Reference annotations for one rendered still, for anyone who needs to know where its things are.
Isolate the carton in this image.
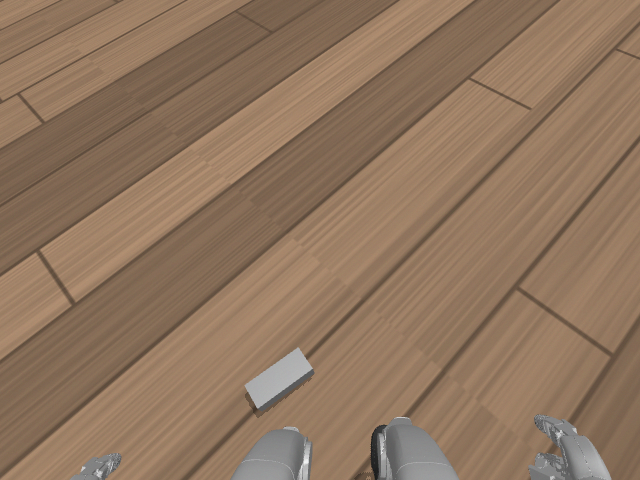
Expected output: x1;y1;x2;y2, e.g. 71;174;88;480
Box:
244;347;314;411

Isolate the right robot hand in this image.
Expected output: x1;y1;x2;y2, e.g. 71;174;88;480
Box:
528;414;612;480

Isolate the right robot foot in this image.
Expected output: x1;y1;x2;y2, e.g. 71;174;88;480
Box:
371;425;387;480

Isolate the left robot hand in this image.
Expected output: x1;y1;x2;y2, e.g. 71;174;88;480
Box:
70;453;121;480

